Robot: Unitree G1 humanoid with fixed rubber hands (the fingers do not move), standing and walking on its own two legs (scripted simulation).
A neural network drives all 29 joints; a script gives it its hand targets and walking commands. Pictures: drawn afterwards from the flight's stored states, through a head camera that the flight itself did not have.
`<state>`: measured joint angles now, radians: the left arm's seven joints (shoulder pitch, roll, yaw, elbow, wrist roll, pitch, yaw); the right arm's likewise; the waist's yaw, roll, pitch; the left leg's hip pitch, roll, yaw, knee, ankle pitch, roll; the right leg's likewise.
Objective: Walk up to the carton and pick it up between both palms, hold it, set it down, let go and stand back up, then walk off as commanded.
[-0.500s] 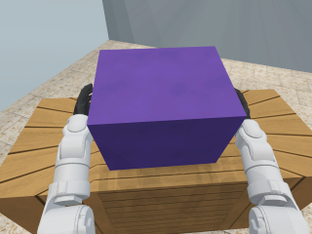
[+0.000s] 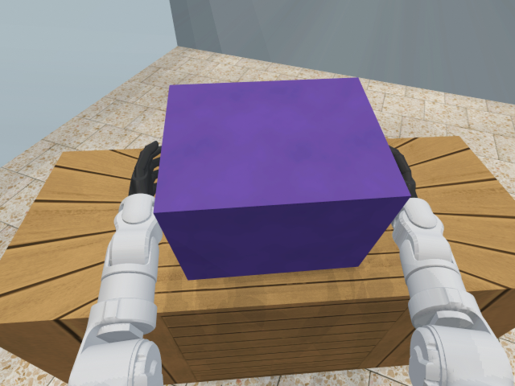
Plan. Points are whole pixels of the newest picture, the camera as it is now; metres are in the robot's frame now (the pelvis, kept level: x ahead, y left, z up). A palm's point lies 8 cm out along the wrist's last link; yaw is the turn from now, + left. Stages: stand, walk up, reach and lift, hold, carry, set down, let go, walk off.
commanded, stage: set down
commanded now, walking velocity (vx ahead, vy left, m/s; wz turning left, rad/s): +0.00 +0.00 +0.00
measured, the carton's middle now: (270, 182) +0.42 -0.01 +0.10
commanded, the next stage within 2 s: none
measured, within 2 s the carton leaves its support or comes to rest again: neither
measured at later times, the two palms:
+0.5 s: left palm (153, 198) +0.38 +0.18 +0.10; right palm (392, 203) +0.38 -0.22 +0.08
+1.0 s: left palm (162, 216) +0.38 +0.18 +0.05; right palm (382, 208) +0.41 -0.22 +0.04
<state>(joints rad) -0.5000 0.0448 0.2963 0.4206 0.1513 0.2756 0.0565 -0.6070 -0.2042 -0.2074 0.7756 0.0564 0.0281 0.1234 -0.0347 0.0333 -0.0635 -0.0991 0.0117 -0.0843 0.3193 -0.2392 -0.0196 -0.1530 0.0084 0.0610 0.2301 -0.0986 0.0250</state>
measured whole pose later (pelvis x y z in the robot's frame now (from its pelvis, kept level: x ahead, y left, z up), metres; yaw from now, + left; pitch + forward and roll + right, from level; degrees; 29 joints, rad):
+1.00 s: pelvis +0.01 +0.00 +0.00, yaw +0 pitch +10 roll -1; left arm -0.50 -0.01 0.30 0.61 0.15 0.02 0.13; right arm -0.67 -0.22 -0.34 1.03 -0.07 -0.21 0.18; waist 0.01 0.03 -0.06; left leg -0.25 0.01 -0.08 0.32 -0.23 -0.03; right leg -0.31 0.01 0.06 0.25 -0.11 0.02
